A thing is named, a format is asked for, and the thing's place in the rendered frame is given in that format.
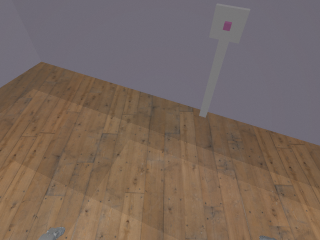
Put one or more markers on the left robot hand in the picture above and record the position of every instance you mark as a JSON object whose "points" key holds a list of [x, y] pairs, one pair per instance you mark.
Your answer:
{"points": [[52, 233]]}

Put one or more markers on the button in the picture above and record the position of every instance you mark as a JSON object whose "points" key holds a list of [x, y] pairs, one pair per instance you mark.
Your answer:
{"points": [[227, 26]]}

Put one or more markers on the panel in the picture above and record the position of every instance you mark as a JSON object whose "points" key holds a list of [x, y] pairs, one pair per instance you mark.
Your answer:
{"points": [[238, 16]]}

